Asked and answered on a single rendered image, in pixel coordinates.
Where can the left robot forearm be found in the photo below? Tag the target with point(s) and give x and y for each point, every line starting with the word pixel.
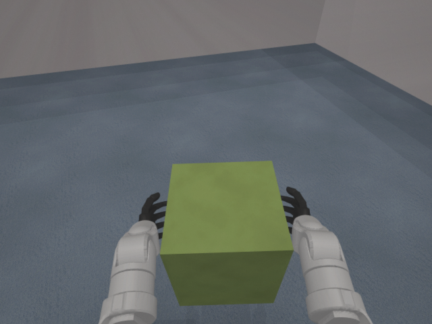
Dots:
pixel 131 297

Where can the carton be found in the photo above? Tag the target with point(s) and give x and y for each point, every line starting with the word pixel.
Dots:
pixel 225 236

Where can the robot left hand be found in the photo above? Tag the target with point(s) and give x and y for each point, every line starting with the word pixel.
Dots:
pixel 149 208

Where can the right robot forearm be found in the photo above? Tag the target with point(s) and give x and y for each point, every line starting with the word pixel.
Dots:
pixel 331 297

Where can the robot right hand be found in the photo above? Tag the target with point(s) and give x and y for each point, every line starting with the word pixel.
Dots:
pixel 299 204

